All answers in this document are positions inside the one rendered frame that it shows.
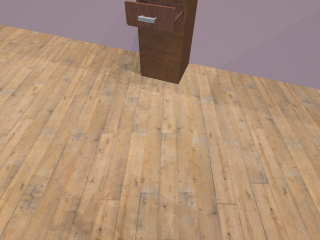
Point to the drawer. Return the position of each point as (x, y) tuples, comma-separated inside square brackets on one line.
[(169, 16)]

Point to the handle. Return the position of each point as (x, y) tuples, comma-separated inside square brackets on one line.
[(146, 19)]

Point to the cabinet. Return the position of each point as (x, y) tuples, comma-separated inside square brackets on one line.
[(163, 55)]

